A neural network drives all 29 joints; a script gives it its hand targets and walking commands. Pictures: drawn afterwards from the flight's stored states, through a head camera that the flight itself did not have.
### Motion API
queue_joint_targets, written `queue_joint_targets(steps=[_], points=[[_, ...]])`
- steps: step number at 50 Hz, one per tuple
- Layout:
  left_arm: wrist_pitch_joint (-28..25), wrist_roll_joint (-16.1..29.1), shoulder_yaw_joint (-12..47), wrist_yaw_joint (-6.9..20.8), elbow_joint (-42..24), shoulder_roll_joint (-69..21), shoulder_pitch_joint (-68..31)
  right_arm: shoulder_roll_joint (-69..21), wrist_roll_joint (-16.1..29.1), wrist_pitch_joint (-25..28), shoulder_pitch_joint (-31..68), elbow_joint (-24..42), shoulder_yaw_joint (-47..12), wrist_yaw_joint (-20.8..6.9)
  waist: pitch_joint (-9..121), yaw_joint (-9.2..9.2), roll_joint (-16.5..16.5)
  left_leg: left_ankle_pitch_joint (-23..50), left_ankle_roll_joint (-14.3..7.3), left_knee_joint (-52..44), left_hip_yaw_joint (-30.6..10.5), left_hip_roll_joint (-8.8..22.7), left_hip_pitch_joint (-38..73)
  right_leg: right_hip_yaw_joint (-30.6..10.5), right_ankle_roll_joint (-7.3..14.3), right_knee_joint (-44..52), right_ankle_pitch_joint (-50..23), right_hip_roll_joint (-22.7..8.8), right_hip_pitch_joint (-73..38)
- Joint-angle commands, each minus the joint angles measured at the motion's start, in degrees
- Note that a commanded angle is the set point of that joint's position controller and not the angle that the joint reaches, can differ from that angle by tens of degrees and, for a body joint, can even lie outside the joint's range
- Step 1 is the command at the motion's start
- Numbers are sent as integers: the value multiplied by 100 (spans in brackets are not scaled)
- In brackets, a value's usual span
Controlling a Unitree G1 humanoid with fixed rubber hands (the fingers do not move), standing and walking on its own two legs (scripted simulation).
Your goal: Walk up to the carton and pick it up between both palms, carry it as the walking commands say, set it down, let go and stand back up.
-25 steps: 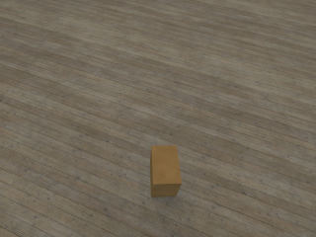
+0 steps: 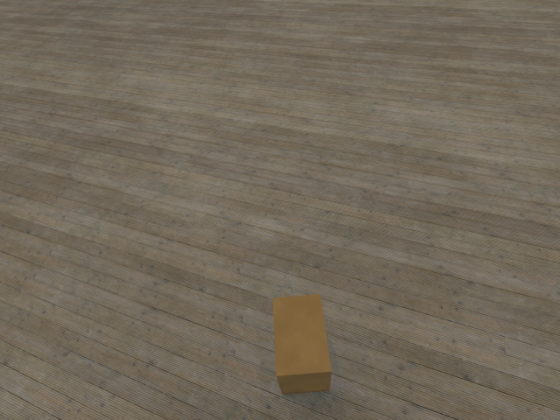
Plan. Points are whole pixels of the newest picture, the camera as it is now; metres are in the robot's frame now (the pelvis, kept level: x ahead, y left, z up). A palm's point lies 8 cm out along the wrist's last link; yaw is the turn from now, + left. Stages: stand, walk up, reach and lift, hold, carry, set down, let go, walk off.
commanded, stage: walk up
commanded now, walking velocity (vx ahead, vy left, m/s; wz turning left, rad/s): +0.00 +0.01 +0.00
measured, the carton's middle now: (301, 344) +0.46 +0.02 -0.67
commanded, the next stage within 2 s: none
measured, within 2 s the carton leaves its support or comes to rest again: neither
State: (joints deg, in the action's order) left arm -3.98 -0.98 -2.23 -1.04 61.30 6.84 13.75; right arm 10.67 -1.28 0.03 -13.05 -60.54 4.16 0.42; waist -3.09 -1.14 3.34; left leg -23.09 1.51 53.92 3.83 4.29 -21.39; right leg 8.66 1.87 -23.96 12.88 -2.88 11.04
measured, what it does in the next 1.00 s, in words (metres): steps on the spot: left foot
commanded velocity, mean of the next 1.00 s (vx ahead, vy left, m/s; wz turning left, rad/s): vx -0.03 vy -0.04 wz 0.02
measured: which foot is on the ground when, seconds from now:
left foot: up 0.00-0.14, down 0.16-1.00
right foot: down 0.00-0.84, up 0.86-1.00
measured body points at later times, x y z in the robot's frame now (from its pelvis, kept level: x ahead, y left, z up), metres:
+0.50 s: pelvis +0.03 +0.03 +0.00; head +0.04 +0.04 +0.45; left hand +0.04 +0.25 -0.17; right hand +0.07 -0.20 -0.15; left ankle +0.05 +0.11 -0.75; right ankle +0.00 -0.09 -0.75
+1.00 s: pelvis +0.02 +0.02 +0.00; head +0.07 +0.05 +0.44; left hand +0.05 +0.28 -0.17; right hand +0.01 -0.21 -0.15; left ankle +0.05 +0.11 -0.75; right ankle -0.03 -0.10 -0.67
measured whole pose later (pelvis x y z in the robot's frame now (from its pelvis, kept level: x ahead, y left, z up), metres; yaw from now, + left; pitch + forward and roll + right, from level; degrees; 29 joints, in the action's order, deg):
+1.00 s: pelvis +0.02 +0.02 +0.00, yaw +0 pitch +1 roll -2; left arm 3.7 -1.1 -4.6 -1.6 61.7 12.6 12.4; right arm 8.0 -1.3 -0.4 -15.7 -60.3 2.8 4.2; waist -5.2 3.0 -1.2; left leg -11.5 -3.1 26.2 3.9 1.4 -15.4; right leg 3.7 -4.6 -59.1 25.9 -1.2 22.7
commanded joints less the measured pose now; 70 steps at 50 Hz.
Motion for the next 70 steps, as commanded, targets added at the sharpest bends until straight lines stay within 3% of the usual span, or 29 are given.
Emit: queue_joint_targets(steps=[1,3,5,7,9,11,13,22,28,31,35,38,40,41,42,44,46,47,50,55,56,57,59,60,61,63,65,67,70], points=[[14,66,-21,-130,-17,817,290,-3,99,-181,-343,65,-137,144,143,207,-1391,318,-113,-1570,-148,-307,456,-765,445,253,-5746,-1178,-511],[93,57,-66,-132,10,896,360,50,137,-197,-163,122,-148,163,379,154,-1244,874,-114,-2490,-19,-365,883,-790,415,233,-4880,-1120,-684],[169,117,-71,-105,64,801,312,131,139,-189,-412,64,-176,202,484,352,-874,2227,-190,-3261,-120,-193,1707,-769,217,313,-3130,-1059,-268],[256,178,-61,-97,73,659,404,497,109,-143,-161,69,-116,241,569,200,-354,3245,-242,-3247,-470,397,2112,-564,-25,533,-963,-589,-16],[398,143,30,-92,161,278,718,612,90,-101,158,179,-134,222,327,52,173,2533,-365,-3323,-779,708,1882,-677,-120,736,161,-534,227],[434,88,-5,-153,282,549,577,277,91,-109,482,124,-246,175,-140,104,379,1872,-359,-3598,-580,322,1206,-633,-139,773,-398,-496,-237],[368,86,-87,-134,314,809,572,303,102,-35,259,2,-240,204,245,78,76,2283,-335,-3645,-528,278,1438,-595,-158,728,-610,-558,-610],[444,73,-36,-149,422,591,332,313,164,128,14,-181,-239,213,138,54,-397,2216,-319,-3733,-521,336,1206,-594,-193,780,-551,-518,-756],[460,62,35,-124,429,515,387,366,150,133,-286,-208,-260,205,-252,37,-304,1503,-337,-3978,-670,332,877,-574,-247,664,-450,-464,-645],[438,55,28,-126,456,579,426,222,116,141,-303,-277,-299,189,-273,65,-61,1572,-304,-4031,-607,351,927,-585,-260,718,-519,-480,-580],[404,34,27,-115,484,581,471,354,146,162,-465,-253,-271,212,-61,119,-352,1896,-295,-3985,-683,397,1244,-554,-275,664,-512,-483,-605],[423,14,22,-117,501,521,677,312,119,167,-698,-416,-264,234,-172,125,-27,1847,-157,-4115,-720,463,1273,-482,-356,607,-366,-462,-526],[439,77,84,-99,392,468,713,268,147,130,-837,-390,-295,215,-122,133,-398,1303,-366,-4094,-808,474,1146,-398,-358,534,-291,-453,-360],[642,-101,-370,-44,192,1362,315,921,76,-30,-1176,-178,38,402,-508,580,-912,3188,-652,-3839,-2338,1892,1941,229,-575,-1362,878,67,1362],[720,-114,-402,-108,93,1100,268,992,47,-11,-1349,-162,26,439,-139,627,-11,6091,-1044,-3390,-2256,2217,1904,-349,-619,-2737,1508,-164,1521],[756,-35,-354,-98,-97,901,173,872,49,6,-909,25,63,432,317,457,274,6612,-1515,-3062,-1536,2029,1491,-812,-666,-4041,1666,-64,1476],[759,1,-277,-57,-185,833,177,917,-20,-22,-688,209,125,449,337,413,385,6170,-1550,-2951,-1377,1814,1476,-975,-687,-4187,1662,-88,1762],[733,41,-197,-37,-242,703,211,888,-84,-35,-572,213,95,414,444,352,402,4162,-1473,-3357,-1425,1587,1335,-1085,-619,-3753,1241,-142,1562],[779,-22,-191,11,-308,614,70,707,-156,-96,-566,241,25,371,466,448,658,780,-1161,-3990,-1415,1259,883,-789,-571,-3101,594,4,1252],[848,-11,-213,55,-517,694,171,1074,-160,-78,-574,178,185,324,343,412,701,794,-1161,-4055,-1495,1503,774,-768,-467,-2154,1319,100,1011],[789,60,-164,38,-521,655,162,1170,-171,-73,-398,240,232,285,335,401,1155,658,-1032,-3876,-1262,1294,639,-794,-430,-1575,1320,75,758],[721,66,-155,42,-369,676,446,1083,-128,-101,-231,234,220,230,422,242,1137,484,-855,-3774,-1039,1088,571,-656,-335,-1030,935,214,338],[510,108,-105,40,-138,806,1007,711,-9,-137,-437,-4,112,179,472,-36,267,328,-491,-2901,-365,502,63,-813,-220,703,154,-97,-726],[379,20,-132,7,-225,1293,1067,297,44,-134,-552,-25,-27,143,395,-144,-1267,32,-159,-2136,46,-106,-555,-2455,45,1423,-108,-1468,-800],[332,39,-177,-15,-330,1523,655,107,-5,-187,-675,-22,-93,149,163,15,-1707,-669,-28,-1673,-111,-108,-388,-3198,389,1630,-184,-2218,49],[299,42,-40,-85,-362,1041,129,285,43,-257,-422,-6,-11,39,-161,237,-1052,-96,-52,-1092,-564,-17,131,-2247,367,1656,643,-1589,802],[211,52,60,-97,-535,927,-264,361,150,-241,-219,-17,-10,2,-339,241,-1580,243,-99,-1154,-479,-107,43,-1817,215,1418,-236,-1018,496],[167,33,139,-114,-377,733,38,299,173,-214,-321,-144,-50,42,-178,274,-1564,313,-54,-1311,-530,-146,-41,-1646,233,1079,-1790,-1058,-102],[164,8,110,-147,-263,769,262,334,157,-198,-463,-309,-55,115,-56,279,-1453,230,-55,-1505,-488,-190,330,-1431,397,859,-2344,-1010,-186]])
